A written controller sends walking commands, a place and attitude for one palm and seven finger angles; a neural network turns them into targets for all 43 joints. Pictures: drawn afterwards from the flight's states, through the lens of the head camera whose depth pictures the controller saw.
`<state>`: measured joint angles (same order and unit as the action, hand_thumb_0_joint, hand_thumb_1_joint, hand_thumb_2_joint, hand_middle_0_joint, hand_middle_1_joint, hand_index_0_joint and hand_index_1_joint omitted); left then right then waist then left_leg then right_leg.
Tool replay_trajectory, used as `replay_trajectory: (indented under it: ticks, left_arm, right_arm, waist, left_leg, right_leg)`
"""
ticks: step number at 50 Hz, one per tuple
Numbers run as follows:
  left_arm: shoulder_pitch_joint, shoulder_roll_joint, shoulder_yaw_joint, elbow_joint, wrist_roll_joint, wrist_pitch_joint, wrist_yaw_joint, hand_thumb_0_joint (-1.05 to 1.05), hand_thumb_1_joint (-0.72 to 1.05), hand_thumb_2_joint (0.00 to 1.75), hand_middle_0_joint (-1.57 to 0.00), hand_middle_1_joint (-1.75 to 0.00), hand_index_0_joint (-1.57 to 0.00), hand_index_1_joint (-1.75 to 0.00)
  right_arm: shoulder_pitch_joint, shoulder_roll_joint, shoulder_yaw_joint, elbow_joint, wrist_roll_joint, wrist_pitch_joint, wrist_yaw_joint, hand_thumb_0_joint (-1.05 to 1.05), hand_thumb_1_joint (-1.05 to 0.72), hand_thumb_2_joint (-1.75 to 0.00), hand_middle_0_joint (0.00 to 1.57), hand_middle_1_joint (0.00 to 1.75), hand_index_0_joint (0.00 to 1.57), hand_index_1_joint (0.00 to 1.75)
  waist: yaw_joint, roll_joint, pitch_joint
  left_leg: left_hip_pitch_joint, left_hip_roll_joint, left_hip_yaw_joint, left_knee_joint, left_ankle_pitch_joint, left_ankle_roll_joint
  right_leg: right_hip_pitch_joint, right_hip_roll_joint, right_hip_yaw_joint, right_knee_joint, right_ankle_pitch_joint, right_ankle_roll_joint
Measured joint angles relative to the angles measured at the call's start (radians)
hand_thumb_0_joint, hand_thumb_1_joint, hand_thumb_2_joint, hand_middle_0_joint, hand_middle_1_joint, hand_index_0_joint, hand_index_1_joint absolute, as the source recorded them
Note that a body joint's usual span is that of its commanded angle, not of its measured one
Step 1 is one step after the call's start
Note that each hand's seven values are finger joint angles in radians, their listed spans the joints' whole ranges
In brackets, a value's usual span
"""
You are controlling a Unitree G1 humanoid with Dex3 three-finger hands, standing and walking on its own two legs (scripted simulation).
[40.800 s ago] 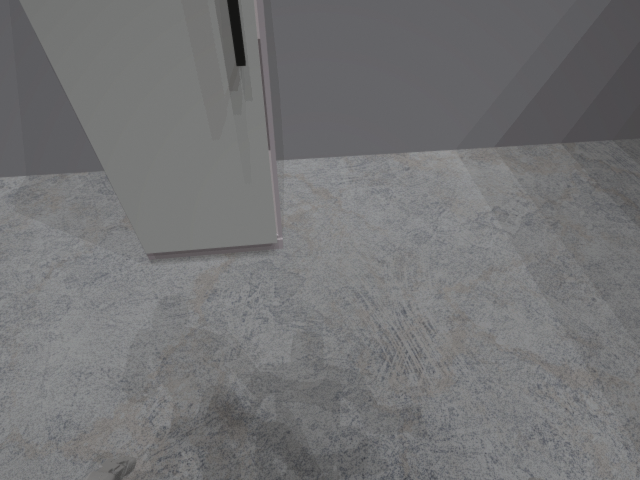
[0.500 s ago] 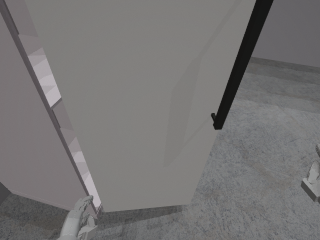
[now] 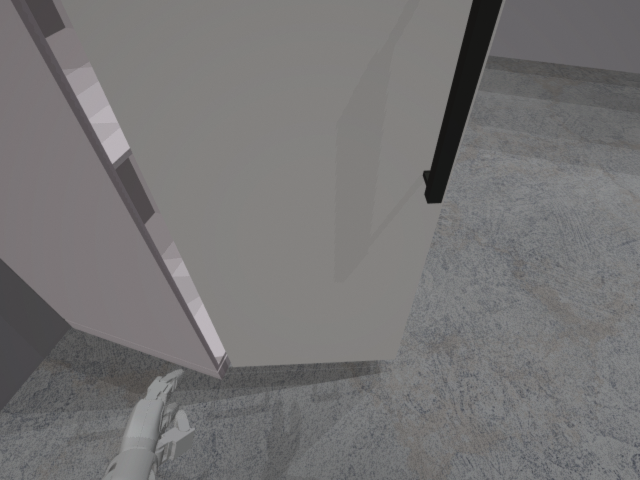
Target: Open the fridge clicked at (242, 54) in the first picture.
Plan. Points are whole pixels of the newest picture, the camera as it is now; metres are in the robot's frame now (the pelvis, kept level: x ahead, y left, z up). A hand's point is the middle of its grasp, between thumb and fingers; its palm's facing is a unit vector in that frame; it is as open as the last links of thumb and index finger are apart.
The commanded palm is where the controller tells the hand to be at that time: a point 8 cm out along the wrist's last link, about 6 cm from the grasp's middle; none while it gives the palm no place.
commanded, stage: step back with the hand held close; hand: right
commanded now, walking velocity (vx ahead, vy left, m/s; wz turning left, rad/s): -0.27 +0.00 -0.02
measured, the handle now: (462, 63) +0.53 -0.15 +0.26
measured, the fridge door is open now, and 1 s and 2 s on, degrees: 69 69 69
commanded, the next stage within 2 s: stop stepping back and stand still in 0.40 s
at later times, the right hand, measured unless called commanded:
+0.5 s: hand out of the picture +0.02 -0.32 +0.19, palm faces +0.59 +0.71 -0.37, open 7.4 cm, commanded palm -0.06 -0.34 +0.18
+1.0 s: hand out of the picture -0.05 -0.33 +0.18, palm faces +0.31 +0.83 -0.47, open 7.4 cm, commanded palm -0.10 -0.38 +0.18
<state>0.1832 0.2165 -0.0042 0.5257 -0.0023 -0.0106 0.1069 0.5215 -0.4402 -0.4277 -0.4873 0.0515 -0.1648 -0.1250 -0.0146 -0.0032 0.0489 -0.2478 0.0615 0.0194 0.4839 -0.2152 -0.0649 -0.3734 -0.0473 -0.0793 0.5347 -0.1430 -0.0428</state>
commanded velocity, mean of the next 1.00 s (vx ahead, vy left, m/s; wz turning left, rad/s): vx -0.02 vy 0.06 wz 0.07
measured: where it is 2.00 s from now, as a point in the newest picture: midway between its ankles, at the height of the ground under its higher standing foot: outside the picture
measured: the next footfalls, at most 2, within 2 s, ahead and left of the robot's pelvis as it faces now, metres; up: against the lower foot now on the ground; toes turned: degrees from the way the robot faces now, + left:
left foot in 0.52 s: -0.15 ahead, +0.10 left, +0.00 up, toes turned -8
right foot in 0.70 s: -0.13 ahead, -0.23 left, +0.00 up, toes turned -3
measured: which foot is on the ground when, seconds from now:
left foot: down 0.00-0.28, up 0.30-0.50, down 0.52-0.70, up 0.72-1.00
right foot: down 0.00-0.50, up 0.52-0.68, down 0.70-1.00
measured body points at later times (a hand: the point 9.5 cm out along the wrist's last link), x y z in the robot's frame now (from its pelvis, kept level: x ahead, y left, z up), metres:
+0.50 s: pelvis -0.14 -0.02 -0.01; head -0.14 -0.05 +0.44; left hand +0.09 +0.16 -0.07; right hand -0.02 -0.36 +0.21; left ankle -0.20 +0.10 -0.71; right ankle +0.07 -0.12 -0.72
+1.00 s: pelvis -0.24 -0.09 +0.02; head -0.25 -0.12 +0.47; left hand -0.12 +0.15 -0.05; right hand -0.07 -0.37 +0.21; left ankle -0.28 -0.01 -0.70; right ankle -0.17 -0.18 -0.73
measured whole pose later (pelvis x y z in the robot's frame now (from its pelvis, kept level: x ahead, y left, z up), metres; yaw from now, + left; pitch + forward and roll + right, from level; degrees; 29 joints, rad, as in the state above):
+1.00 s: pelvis -0.24 -0.09 +0.02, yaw +0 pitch +0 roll +3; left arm 0.32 0.17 -0.01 0.60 0.03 -0.09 0.08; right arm 0.63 -0.48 -0.37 -0.58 0.03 -0.16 -0.14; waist 0.04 0.02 -0.04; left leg -0.21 -0.07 0.16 0.58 -0.45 0.04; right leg -0.27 -0.07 -0.11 0.36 -0.23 0.00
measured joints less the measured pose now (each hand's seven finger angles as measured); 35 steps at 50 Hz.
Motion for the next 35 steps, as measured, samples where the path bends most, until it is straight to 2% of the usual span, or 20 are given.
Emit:
replay_trajectory:
  ticks: [4,7,9,11,12,14,15,17,18,20,22,24,25,26,27,29,30,32,34,35]
  left_arm:
    - [0.025,-0.002,0.0,0.01,0.0,-0.031,-0.001,0.01,0.91,0.9,-0.2,-0.3,-0.2,-0.3]
    - [0.041,-0.004,0.002,0.034,0.004,-0.05,-0.006,0.01,0.91,0.9,-0.2,-0.3,-0.2,-0.3]
    - [0.044,-0.004,0.002,0.057,0.01,-0.062,-0.01,0.01,0.91,0.9,-0.2,-0.3,-0.2,-0.3]
    - [0.041,0.002,0.004,0.086,0.018,-0.069,-0.013,0.01,0.91,0.9,-0.2,-0.3,-0.2,-0.3]
    - [0.042,0.005,0.006,0.097,0.021,-0.072,-0.012,0.01,0.91,0.9,-0.2,-0.3,-0.2,-0.3]
    - [0.041,0.01,0.007,0.107,0.022,-0.083,-0.002,0.01,0.91,0.9,-0.2,-0.3,-0.2,-0.3]
    - [0.035,0.013,0.008,0.108,0.021,-0.092,0.005,0.01,0.91,0.9,-0.2,-0.3,-0.2,-0.3]
    - [0.023,0.003,0.013,0.111,0.023,-0.109,0.012,0.01,0.91,0.9,-0.2,-0.3,-0.2,-0.3]
    - [0.02,-0.009,0.016,0.114,0.022,-0.116,0.008,0.01,0.91,0.9,-0.2,-0.3,-0.2,-0.3]
    - [0.019,-0.033,0.018,0.117,0.019,-0.126,-0.011,0.01,0.91,0.9,-0.2,-0.3,-0.2,-0.3]
    - [0.021,-0.047,0.019,0.105,0.013,-0.13,-0.034,0.01,0.91,0.9,-0.2,-0.3,-0.2,-0.3]
    - [0.015,-0.049,0.019,0.085,0.011,-0.13,-0.046,0.01,0.91,0.9,-0.2,-0.3,-0.2,-0.3]
    - [0.006,-0.05,0.018,0.073,0.01,-0.129,-0.05,0.01,0.9,0.9,-0.2,-0.3,-0.2,-0.3]
    - [-0.011,-0.051,0.015,0.063,0.01,-0.128,-0.053,0.01,0.9,0.9,-0.2,-0.3,-0.2,-0.3]
    - [-0.038,-0.038,0.018,0.074,0.011,-0.124,-0.056,0.01,0.9,0.9,-0.2,-0.3,-0.2,-0.3]
    - [-0.049,-0.02,0.02,0.116,0.018,-0.107,-0.058,0.01,0.91,0.9,-0.2,-0.3,-0.2,-0.3]
    - [-0.035,-0.021,0.016,0.129,0.016,-0.099,-0.056,0.01,0.91,0.9,-0.2,-0.3,-0.2,-0.3]
    - [0.002,-0.03,-0.001,0.139,0.009,-0.099,-0.04,0.01,0.91,0.9,-0.2,-0.3,-0.2,-0.3]
    - [0.034,-0.022,-0.015,0.126,0.007,-0.113,-0.022,0.01,0.91,0.9,-0.2,-0.3,-0.2,-0.3]
    - [0.041,-0.01,-0.013,0.114,0.008,-0.124,-0.013,0.01,0.91,0.9,-0.2,-0.3,-0.2,-0.3]
  right_arm:
    - [-0.035,0.023,0.005,0.025,-0.018,-0.021,-0.001,0.02,-0.89,-0.9,0.22,0.3,0.21,0.3]
    - [-0.022,0.034,0.01,0.012,-0.021,-0.038,-0.002,0.02,-0.89,-0.9,0.22,0.3,0.21,0.3]
    - [0.015,0.036,0.007,-0.02,-0.017,-0.055,-0.009,0.02,-0.89,-0.9,0.22,0.3,0.21,0.3]
    - [0.042,0.041,0.009,-0.048,-0.018,-0.07,-0.018,0.02,-0.89,-0.9,0.22,0.3,0.21,0.3]
    - [0.042,0.044,0.013,-0.055,-0.019,-0.074,-0.021,0.02,-0.89,-0.9,0.22,0.3,0.21,0.3]
    - [0.002,0.05,0.022,-0.045,-0.019,-0.08,-0.025,0.02,-0.89,-0.9,0.22,0.3,0.21,0.3]
    - [-0.035,0.055,0.026,-0.024,-0.024,-0.081,-0.026,0.02,-0.89,-0.9,0.22,0.3,0.21,0.3]
    - [-0.121,0.052,0.027,0.033,-0.031,-0.073,-0.028,0.02,-0.89,-0.9,0.22,0.3,0.21,0.3]
    - [-0.159,0.041,0.025,0.055,-0.03,-0.068,-0.025,0.02,-0.89,-0.9,0.22,0.3,0.21,0.3]
    - [-0.198,0.018,0.017,0.073,-0.023,-0.07,-0.019,0.02,-0.89,-0.9,0.22,0.3,0.21,0.3]
    - [-0.176,0.006,0.007,0.05,-0.01,-0.071,-0.016,0.02,-0.89,-0.9,0.22,0.3,0.21,0.3]
    - [-0.117,0.001,0.001,-0.005,0.008,-0.068,-0.015,0.02,-0.89,-0.9,0.21,0.3,0.21,0.3]
    - [-0.084,-0.01,-0.008,-0.039,0.016,-0.069,-0.016,0.02,-0.9,-0.9,0.21,0.3,0.2,0.3]
    - [-0.048,-0.028,-0.029,-0.077,0.018,-0.076,-0.021,0.02,-0.9,-0.9,0.21,0.3,0.2,0.3]
    - [-0.03,-0.012,-0.024,-0.097,0.011,-0.089,-0.023,0.02,-0.9,-0.9,0.21,0.3,0.2,0.3]
    - [-0.006,0.019,0.014,-0.111,0.001,-0.096,-0.016,0.02,-0.89,-0.9,0.21,0.3,0.21,0.3]
    - [-0.005,0.024,0.031,-0.099,-0.002,-0.096,-0.01,0.02,-0.89,-0.9,0.22,0.3,0.21,0.3]
    - [-0.032,0.025,0.043,-0.06,-0.006,-0.08,-0.005,0.01,-0.89,-0.9,0.22,0.3,0.21,0.3]
    - [-0.078,0.033,0.037,0.011,-0.011,-0.064,-0.015,0.01,-0.89,-0.9,0.22,0.3,0.21,0.3]
    - [-0.114,0.041,0.035,0.051,-0.012,-0.053,-0.022,0.01,-0.89,-0.9,0.22,0.3,0.21,0.3]
  waist:
    - [0.016,-0.016,0.006]
    - [0.017,-0.02,0.002]
    - [-0.001,-0.009,-0.005]
    - [-0.026,-0.005,-0.009]
    - [-0.034,-0.004,-0.013]
    - [-0.044,-0.007,-0.01]
    - [-0.042,-0.023,-0.003]
    - [-0.02,-0.058,0.009]
    - [-0.007,-0.066,0.009]
    - [0.012,-0.059,-0.005]
    - [0.019,-0.043,-0.031]
    - [0.012,-0.031,-0.057]
    - [-0.002,-0.01,-0.067]
    - [-0.031,0.035,-0.075]
    - [-0.062,0.027,-0.063]
    - [-0.088,0.011,-0.062]
    - [-0.098,0.02,-0.075]
    - [-0.112,0.058,-0.105]
    - [-0.091,0.057,-0.134]
    - [-0.07,0.038,-0.142]
  left_leg:
    - [-0.028,-0.038,-0.03,0.047,-0.036,0.019]
    - [-0.041,-0.051,-0.042,0.051,-0.034,0.027]
    - [-0.055,-0.043,-0.051,0.047,0.009,0.025]
    - [-0.067,-0.04,-0.066,0.061,0.02,0.005]
    - [-0.072,-0.039,-0.073,0.069,0.019,-0.006]
    - [-0.09,-0.039,-0.077,0.109,-0.037,0.002]
    - [-0.113,-0.057,-0.079,0.182,-0.096,0.008]
    - [-0.155,-0.113,-0.069,0.412,-0.179,0.023]
    - [-0.16,-0.136,-0.057,0.5,-0.208,0.032]
    - [-0.137,-0.162,-0.022,0.573,-0.253,0.048]
    - [-0.081,-0.166,0.022,0.525,-0.289,0.066]
    - [0.002,-0.16,0.064,0.359,-0.336,0.089]
    - [0.045,-0.145,0.063,0.234,-0.352,0.109]
    - [0.065,-0.112,0.008,0.107,-0.339,0.141]
    - [0.036,-0.109,-0.022,0.117,-0.274,0.135]
    - [0.017,-0.103,-0.047,0.146,-0.201,0.09]
    - [0.025,-0.089,-0.06,0.129,-0.178,0.071]
    - [0.036,-0.056,-0.091,0.09,-0.144,0.041]
    - [0.028,-0.044,-0.095,0.084,-0.132,0.021]
    - [0.008,-0.046,-0.085,0.108,-0.139,0.018]
  right_leg:
    - [-0.052,0.017,0.048,0.039,-0.004,-0.01]
    - [-0.088,0.03,0.066,0.061,-0.057,-0.003]
    - [-0.112,0.04,0.064,0.092,-0.126,0.017]
    - [-0.12,0.046,0.061,0.14,-0.178,0.033]
    - [-0.114,0.049,0.058,0.14,-0.177,0.03]
    - [-0.111,0.05,0.05,0.121,-0.097,0.003]
    - [-0.114,0.041,0.052,0.112,-0.056,-0.019]
    - [-0.117,0.016,0.063,0.075,0.019,-0.048]
    - [-0.119,0.002,0.059,0.047,0.047,-0.053]
    - [-0.126,-0.022,0.027,-0.016,0.077,-0.048]
    - [-0.136,-0.033,-0.024,-0.08,0.091,-0.034]
    - [-0.158,-0.034,-0.078,-0.124,0.093,-0.005]
    - [-0.187,-0.027,-0.112,-0.107,0.053,0.026]
    - [-0.235,-0.008,-0.142,-0.033,-0.031,0.066]
    - [-0.274,-0.009,-0.099,0.108,-0.117,0.087]
    - [-0.296,0.017,-0.006,0.377,-0.21,0.1]
    - [-0.267,0.031,0.015,0.429,-0.215,0.096]
    - [-0.151,0.043,0.023,0.361,-0.21,0.075]
    - [0.0,0.027,0.037,0.159,-0.182,0.054]
    - [0.043,0.018,0.055,0.08,-0.166,0.04]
